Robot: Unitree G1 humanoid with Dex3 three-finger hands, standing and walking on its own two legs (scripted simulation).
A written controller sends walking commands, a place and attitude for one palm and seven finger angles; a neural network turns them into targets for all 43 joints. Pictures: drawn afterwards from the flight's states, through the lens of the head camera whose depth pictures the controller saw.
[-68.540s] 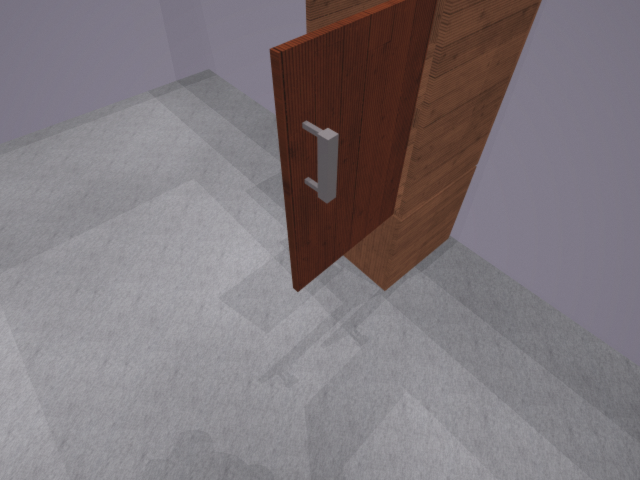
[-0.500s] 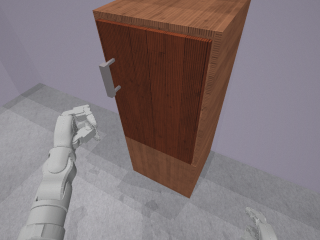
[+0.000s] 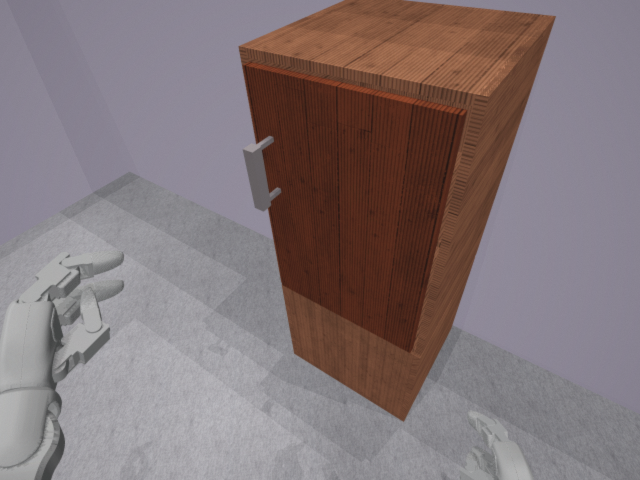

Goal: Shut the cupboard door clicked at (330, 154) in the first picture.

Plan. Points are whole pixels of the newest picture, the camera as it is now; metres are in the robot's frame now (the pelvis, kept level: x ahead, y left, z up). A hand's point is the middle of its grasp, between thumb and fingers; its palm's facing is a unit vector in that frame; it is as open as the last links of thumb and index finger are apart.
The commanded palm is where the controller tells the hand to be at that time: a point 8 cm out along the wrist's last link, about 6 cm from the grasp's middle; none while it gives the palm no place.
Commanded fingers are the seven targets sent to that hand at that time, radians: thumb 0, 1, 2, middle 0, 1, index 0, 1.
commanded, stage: draw the hand back to the body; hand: left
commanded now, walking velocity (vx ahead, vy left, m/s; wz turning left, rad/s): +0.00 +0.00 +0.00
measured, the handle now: (265, 173) +0.64 +0.19 +0.05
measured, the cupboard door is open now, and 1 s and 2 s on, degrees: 0 0 0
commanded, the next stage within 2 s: step back with the hand held close in 0.48 s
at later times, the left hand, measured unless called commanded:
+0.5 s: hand (78, 351) +0.18 +0.25 +0.16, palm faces +0.46 -0.80 -0.39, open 7.4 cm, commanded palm +0.13 +0.29 +0.17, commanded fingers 0.00 0.90 0.90 -0.20 -0.30 -0.20 -0.30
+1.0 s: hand (39, 365) +0.16 +0.28 +0.17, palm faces +0.41 -0.76 -0.51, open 7.4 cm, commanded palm +0.11 +0.31 +0.17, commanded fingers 0.00 0.90 0.90 -0.20 -0.30 -0.20 -0.30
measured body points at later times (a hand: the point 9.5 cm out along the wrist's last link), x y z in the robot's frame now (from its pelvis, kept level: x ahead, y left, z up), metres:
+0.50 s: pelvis +0.00 -0.01 +0.00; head -0.03 -0.04 +0.45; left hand +0.15 +0.29 +0.18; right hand +0.19 -0.22 -0.08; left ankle -0.02 +0.09 -0.74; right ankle -0.01 -0.12 -0.74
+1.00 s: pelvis -0.03 +0.01 -0.01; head -0.03 +0.00 +0.44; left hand +0.14 +0.31 +0.20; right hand +0.14 -0.24 -0.10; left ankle -0.02 +0.09 -0.74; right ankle -0.01 -0.12 -0.74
